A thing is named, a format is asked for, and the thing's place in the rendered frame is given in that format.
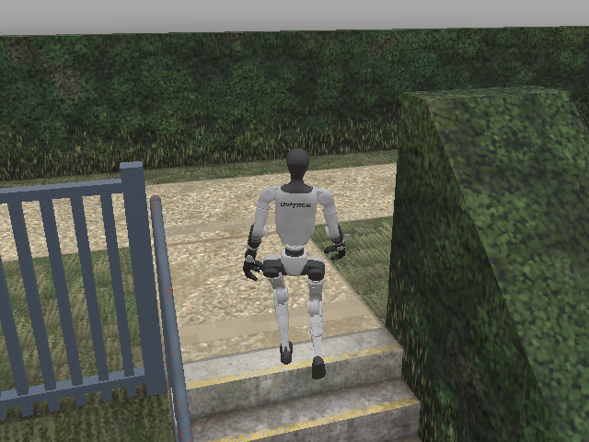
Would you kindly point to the right robot hand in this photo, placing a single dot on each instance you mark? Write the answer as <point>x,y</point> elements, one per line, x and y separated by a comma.
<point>337,256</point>

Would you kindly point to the humanoid robot torso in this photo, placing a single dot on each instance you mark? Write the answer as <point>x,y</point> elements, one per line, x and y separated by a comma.
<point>295,217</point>

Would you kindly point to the left robot hand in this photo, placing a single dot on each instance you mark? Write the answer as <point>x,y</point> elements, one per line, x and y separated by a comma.
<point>252,266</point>

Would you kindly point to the robot left forearm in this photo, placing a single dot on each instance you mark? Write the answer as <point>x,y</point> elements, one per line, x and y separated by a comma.
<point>252,247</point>

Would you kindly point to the robot left upper arm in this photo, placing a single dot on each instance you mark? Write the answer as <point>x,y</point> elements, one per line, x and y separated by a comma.
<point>267,195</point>

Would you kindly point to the robot right shin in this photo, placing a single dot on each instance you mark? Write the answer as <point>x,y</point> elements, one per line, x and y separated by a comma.
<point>316,330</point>

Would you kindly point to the robot right upper arm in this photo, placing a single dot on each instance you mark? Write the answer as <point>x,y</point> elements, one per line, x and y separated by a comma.
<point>325,198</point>

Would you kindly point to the robot right forearm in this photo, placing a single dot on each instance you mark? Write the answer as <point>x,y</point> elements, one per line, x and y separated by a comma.
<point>339,242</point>

